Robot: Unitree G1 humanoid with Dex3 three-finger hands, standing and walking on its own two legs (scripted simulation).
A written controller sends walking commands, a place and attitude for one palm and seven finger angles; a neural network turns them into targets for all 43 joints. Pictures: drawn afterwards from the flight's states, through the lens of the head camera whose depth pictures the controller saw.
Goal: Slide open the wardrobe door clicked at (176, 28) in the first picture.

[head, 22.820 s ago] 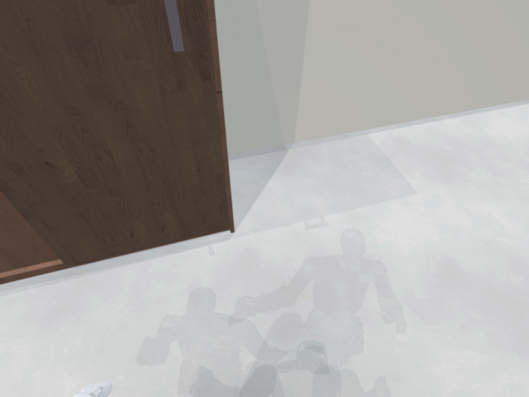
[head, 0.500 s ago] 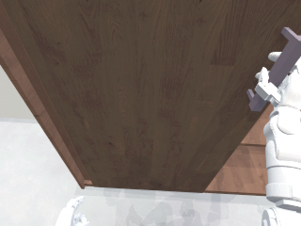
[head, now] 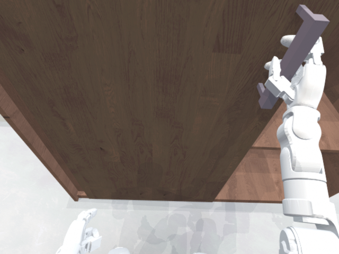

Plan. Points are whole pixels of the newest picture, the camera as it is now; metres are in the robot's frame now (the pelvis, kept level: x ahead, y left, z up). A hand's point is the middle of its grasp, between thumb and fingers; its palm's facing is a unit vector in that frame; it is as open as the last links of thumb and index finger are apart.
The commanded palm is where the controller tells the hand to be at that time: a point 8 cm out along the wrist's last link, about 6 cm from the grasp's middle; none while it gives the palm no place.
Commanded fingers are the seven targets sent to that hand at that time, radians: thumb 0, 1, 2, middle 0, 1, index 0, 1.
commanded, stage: stop walking and hold the door there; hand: right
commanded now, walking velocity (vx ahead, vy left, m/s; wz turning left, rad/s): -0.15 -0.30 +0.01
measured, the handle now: (282, 62) +0.45 -0.19 +0.25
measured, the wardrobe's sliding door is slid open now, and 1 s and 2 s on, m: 0.60 0.60 0.60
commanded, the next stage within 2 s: loosen the grip on the handle in 0.96 s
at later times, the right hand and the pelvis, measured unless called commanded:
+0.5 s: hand (275, 79) +0.40 -0.17 +0.24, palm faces +0.08 +0.99 -0.08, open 6.3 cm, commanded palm +0.38 -0.19 +0.22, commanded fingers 0.00 -0.90 -0.90 0.45 1.40 0.45 1.40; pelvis -0.02 -0.06 +0.02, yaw +3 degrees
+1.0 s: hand (277, 81) +0.39 -0.17 +0.24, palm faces -0.02 +1.00 -0.05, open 6.4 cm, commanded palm +0.38 -0.19 +0.22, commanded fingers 0.00 -0.90 -0.90 0.45 1.40 0.45 1.40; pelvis -0.02 -0.10 +0.02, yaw +6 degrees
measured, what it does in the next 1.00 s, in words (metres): steps to the right: right foot, then left foot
